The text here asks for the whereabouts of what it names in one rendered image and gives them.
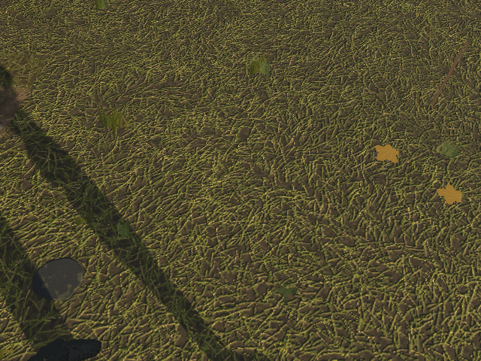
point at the left robot hand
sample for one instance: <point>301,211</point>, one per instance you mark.
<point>73,350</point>

